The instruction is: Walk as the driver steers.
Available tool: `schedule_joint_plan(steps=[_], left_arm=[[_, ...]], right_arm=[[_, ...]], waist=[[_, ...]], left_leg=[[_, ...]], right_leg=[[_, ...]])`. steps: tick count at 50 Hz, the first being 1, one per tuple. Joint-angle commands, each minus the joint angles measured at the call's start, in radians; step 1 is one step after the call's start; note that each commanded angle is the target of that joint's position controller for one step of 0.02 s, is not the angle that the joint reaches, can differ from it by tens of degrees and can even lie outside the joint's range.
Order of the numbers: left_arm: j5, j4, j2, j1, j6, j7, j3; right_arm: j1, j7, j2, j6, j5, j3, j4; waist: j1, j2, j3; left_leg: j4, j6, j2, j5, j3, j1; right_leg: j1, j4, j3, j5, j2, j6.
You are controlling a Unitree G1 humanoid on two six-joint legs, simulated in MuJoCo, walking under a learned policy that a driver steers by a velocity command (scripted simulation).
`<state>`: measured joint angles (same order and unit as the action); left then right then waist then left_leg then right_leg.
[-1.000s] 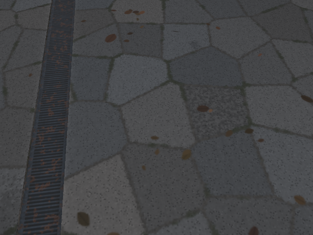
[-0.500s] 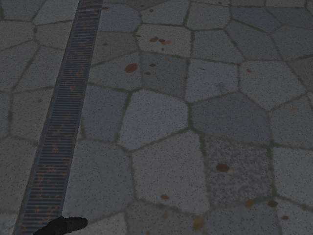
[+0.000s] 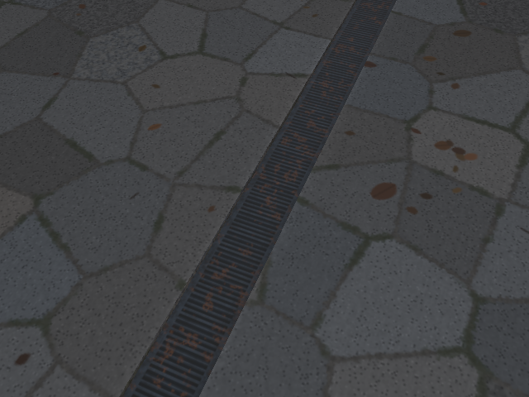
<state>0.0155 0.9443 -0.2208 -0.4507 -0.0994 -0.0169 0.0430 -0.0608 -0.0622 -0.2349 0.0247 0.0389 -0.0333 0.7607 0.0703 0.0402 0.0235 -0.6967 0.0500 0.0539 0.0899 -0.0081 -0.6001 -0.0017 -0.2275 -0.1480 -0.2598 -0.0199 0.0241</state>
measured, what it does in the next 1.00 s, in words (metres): walks ahead, turning right: left foot, then right foot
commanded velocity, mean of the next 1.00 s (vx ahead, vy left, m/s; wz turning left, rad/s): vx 0.50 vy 0.00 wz -0.29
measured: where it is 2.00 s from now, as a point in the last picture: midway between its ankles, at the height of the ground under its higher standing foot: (330, 312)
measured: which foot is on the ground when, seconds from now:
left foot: up 0.00-0.08, down 0.10-0.64, up 0.66-1.00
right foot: down 0.00-0.10, up 0.12-0.64, down 0.66-1.00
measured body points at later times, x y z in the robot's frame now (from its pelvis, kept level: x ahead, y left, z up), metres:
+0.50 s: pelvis +0.26 +0.04 +0.00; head +0.28 +0.04 +0.45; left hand +0.41 +0.27 -0.13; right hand +0.21 -0.22 -0.14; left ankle +0.16 +0.10 -0.74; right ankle +0.40 -0.11 -0.69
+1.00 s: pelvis +0.52 -0.04 +0.00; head +0.55 -0.06 +0.45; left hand +0.63 +0.22 -0.12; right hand +0.60 -0.33 -0.11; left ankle +0.72 +0.08 -0.68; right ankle +0.45 -0.07 -0.74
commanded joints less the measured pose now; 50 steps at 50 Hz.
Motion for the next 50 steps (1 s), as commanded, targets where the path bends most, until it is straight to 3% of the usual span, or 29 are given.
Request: schedule_joint_plan(steps=[1, 3, 4, 5, 6, 7, 8, 9, 10, 12, 16, 19, 23, 27, 30, 31, 32, 33, 34, 35, 36, 37, 38, 39, 41, 44, 49, 50], left_arm=[[-0.001, -0.036, -0.162, -0.007, -0.003, 0.006, 0.030], [-0.001, -0.020, -0.174, -0.015, 0.010, 0.010, 0.031], [-0.006, -0.014, -0.173, -0.013, 0.018, 0.012, 0.030], [-0.009, -0.017, -0.153, -0.019, 0.022, 0.014, 0.021], [-0.023, -0.070, -0.091, -0.015, 0.020, 0.010, 0.001], [-0.024, -0.084, -0.060, -0.082, 0.023, 0.008, 0.001], [-0.003, -0.084, -0.144, 0.016, 0.033, 0.014, 0.026], [-0.006, -0.101, -0.121, 0.068, 0.026, 0.007, 0.022], [-0.008, -0.094, -0.103, 0.078, 0.025, 0.003, 0.018], [0.011, -0.063, -0.078, 0.032, 0.051, -0.006, 0.016], [0.011, -0.077, -0.062, 0.108, 0.075, -0.023, 0.022], [0.010, -0.108, -0.063, 0.210, 0.078, -0.024, 0.023], [0.013, -0.151, -0.042, 0.338, 0.071, -0.033, 0.006], [0.017, -0.202, -0.041, 0.436, 0.066, -0.041, -0.003], [0.020, -0.193, -0.066, 0.358, 0.068, -0.033, 0.008], [0.021, -0.173, -0.085, 0.278, 0.066, -0.029, 0.019], [0.026, -0.139, -0.109, 0.158, 0.059, -0.024, 0.034], [0.040, -0.100, -0.175, 0.006, 0.055, -0.013, 0.061], [0.038, -0.111, -0.296, 0.005, 0.060, 0.001, 0.095], [-0.006, -0.112, -0.291, 0.005, 0.072, -0.004, 0.095], [-0.010, -0.110, -0.263, 0.065, 0.075, 0.004, 0.089], [-0.011, -0.112, -0.205, 0.105, 0.074, 0.007, 0.075], [-0.009, -0.116, -0.172, 0.144, 0.069, 0.011, 0.065], [-0.015, -0.118, -0.148, 0.169, 0.064, 0.015, 0.056], [-0.019, -0.119, -0.155, 0.158, 0.044, 0.012, 0.054], [-0.018, -0.115, -0.192, 0.114, 0.036, 0.011, 0.063], [-0.017, -0.112, -0.198, 0.019, 0.042, 0.012, 0.066], [-0.015, -0.111, -0.200, 0.005, 0.044, 0.015, 0.066]], right_arm=[[0.083, 0.005, -0.053, 0.018, 0.000, -0.002, -0.082], [0.039, 0.015, -0.065, 0.026, 0.006, -0.007, -0.069], [-0.068, 0.022, -0.072, 0.035, 0.013, -0.015, -0.032], [-0.227, 0.032, -0.108, 0.047, 0.026, -0.031, 0.025], [-0.391, 0.048, -0.200, 0.053, 0.047, -0.054, 0.048], [-0.416, 0.055, -0.271, 0.043, 0.020, -0.073, 0.058], [-0.360, 0.056, -0.224, 0.036, -0.016, -0.067, 0.058], [-0.283, 0.054, -0.166, 0.041, -0.020, -0.050, 0.054], [-0.232, 0.049, -0.118, 0.047, -0.018, -0.037, 0.051], [-0.196, 0.052, -0.072, 0.059, -0.022, -0.024, 0.060], [-0.266, 0.060, -0.096, 0.087, -0.025, -0.032, 0.101], [-0.309, 0.062, -0.086, 0.090, -0.022, -0.027, 0.124], [-0.334, 0.069, -0.089, 0.094, -0.023, -0.022, 0.144], [-0.399, 0.085, -0.110, 0.085, -0.018, -0.023, 0.182], [-0.378, 0.097, -0.150, 0.071, -0.013, -0.030, 0.186], [-0.367, 0.099, -0.165, 0.062, -0.009, -0.035, 0.184], [-0.359, 0.098, -0.177, 0.052, -0.010, -0.038, 0.177], [-0.335, 0.094, -0.173, 0.052, -0.016, -0.037, 0.151], [-0.382, 0.072, -0.062, 0.060, -0.031, -0.016, 0.087], [-0.279, 0.066, -0.128, 0.071, -0.022, -0.030, 0.055], [-0.211, 0.061, -0.117, 0.085, -0.026, -0.024, 0.025], [-0.207, 0.061, -0.115, 0.094, -0.027, -0.020, 0.024], [-0.209, 0.063, -0.110, 0.087, -0.018, -0.022, 0.031], [-0.226, 0.062, -0.105, 0.067, -0.001, -0.020, 0.029], [-0.242, 0.055, -0.088, 0.031, 0.013, -0.018, 0.025], [-0.158, 0.048, -0.078, 0.012, 0.012, -0.014, -0.014], [0.036, 0.042, -0.084, 0.013, 0.002, -0.008, -0.084], [0.064, 0.042, -0.085, 0.016, 0.000, -0.006, -0.095]], waist=[[-0.030, -0.138, 0.043], [-0.057, -0.146, 0.018], [-0.109, -0.126, -0.038], [-0.165, -0.089, -0.137], [-0.219, 0.057, -0.277], [-0.179, 0.210, -0.339], [-0.173, 0.066, -0.220], [-0.136, 0.048, -0.101], [-0.102, 0.024, -0.054], [-0.049, 0.040, -0.022], [-0.047, 0.025, 0.021], [-0.065, 0.016, 0.055], [-0.090, 0.019, 0.078], [-0.117, 0.015, 0.094], [-0.069, 0.056, 0.024], [-0.033, 0.063, -0.026], [0.019, 0.051, -0.096], [0.093, -0.010, -0.180], [0.027, -0.249, -0.262], [0.052, -0.156, -0.309], [0.025, -0.101, -0.161], [-0.009, -0.026, -0.076], [-0.050, 0.008, -0.023], [-0.083, -0.004, -0.016], [-0.102, -0.029, -0.033], [-0.086, -0.059, -0.010], [-0.007, -0.099, 0.009], [0.002, -0.100, 0.017]], left_leg=[[0.094, 0.023, -0.020, 0.034, -0.064, 0.080], [0.153, 0.054, -0.057, 0.102, -0.083, 0.170], [0.223, 0.074, -0.088, 0.079, -0.098, 0.310], [0.239, 0.101, -0.071, 0.070, -0.065, 0.539], [0.265, 0.172, 0.195, 0.176, 0.248, 0.826], [0.393, 0.268, 0.391, 0.141, 0.649, 0.939], [0.396, 0.246, 0.334, 0.135, 0.562, 0.848], [0.421, 0.218, 0.286, 0.067, 0.425, 0.715], [0.460, 0.181, 0.233, 0.007, 0.331, 0.614], [0.517, 0.139, 0.172, -0.052, 0.205, 0.497], [0.585, 0.131, 0.162, -0.123, 0.086, 0.482], [0.600, 0.117, 0.156, -0.159, 0.014, 0.514], [0.593, 0.093, 0.144, -0.264, -0.088, 0.544], [0.527, 0.077, 0.177, -0.444, -0.145, 0.676], [0.328, 0.060, 0.193, -0.877, -0.192, 0.752], [0.191, 0.060, 0.196, -0.956, -0.203, 0.754], [0.002, 0.053, 0.188, -0.890, -0.213, 0.703], [-0.271, 0.030, 0.160, -0.627, -0.220, 0.509], [-0.664, -0.024, -0.035, 0.239, -0.207, 0.071], [-0.792, -0.027, -0.098, 0.404, 0.025, -0.082], [-0.749, -0.019, -0.026, 0.305, 0.064, -0.160], [-0.652, -0.021, 0.011, 0.240, 0.053, -0.123], [-0.572, -0.030, 0.036, 0.226, 0.053, -0.067], [-0.518, -0.047, 0.048, 0.225, 0.055, -0.003], [-0.449, -0.073, 0.048, 0.229, 0.039, 0.046], [-0.324, -0.102, 0.049, 0.137, 0.011, 0.003], [-0.091, -0.112, 0.024, -0.040, 0.012, -0.070], [-0.055, -0.110, 0.010, -0.050, 0.011, -0.072]], right_leg=[[-0.029, 0.049, 0.128, 0.468, 0.271, 0.132], [0.022, -0.056, 0.112, 0.655, 0.277, 0.122], [0.018, -0.194, 0.081, 0.753, 0.253, 0.107], [-0.076, -0.382, 0.047, 0.682, 0.211, 0.086], [-0.334, -0.705, 0.003, 0.316, 0.144, 0.051], [-0.598, -0.969, 0.050, -0.294, -0.006, 0.032], [-0.684, -1.026, 0.160, -0.232, 0.052, 0.045], [-0.690, -0.995, 0.168, -0.145, 0.085, 0.051], [-0.644, -0.934, 0.168, -0.089, 0.111, 0.050], [-0.552, -0.876, 0.165, -0.047, 0.128, 0.031], [-0.619, -0.848, 0.182, 0.068, 0.117, 0.015], [-0.704, -0.765, 0.193, 0.173, 0.108, 0.008], [-0.671, -0.567, 0.122, 0.291, 0.092, 0.016], [-0.650, -0.422, 0.042, 0.237, 0.064, 0.062], [-0.518, -0.391, -0.020, 0.089, -0.020, 0.125], [-0.432, -0.378, -0.029, 0.038, -0.055, 0.150], [-0.277, -0.316, -0.014, 0.041, -0.081, 0.178], [-0.030, -0.258, 0.137, 0.012, 0.009, 0.232], [0.274, -0.215, 0.653, 0.040, 0.317, 0.386], [0.310, -0.086, 0.901, 0.088, 0.363, 0.433], [0.207, -0.068, 0.734, 0.131, 0.343, 0.397], [0.076, -0.046, 0.636, 0.223, 0.307, 0.351], [-0.031, -0.031, 0.553, 0.307, 0.254, 0.308], [-0.105, -0.014, 0.489, 0.366, 0.209, 0.287], [-0.154, -0.003, 0.434, 0.444, 0.169, 0.280], [-0.185, 0.024, 0.404, 0.416, 0.130, 0.261], [-0.094, 0.004, 0.433, 0.390, 0.111, 0.212], [-0.073, -0.024, 0.434, 0.478, 0.111, 0.206]])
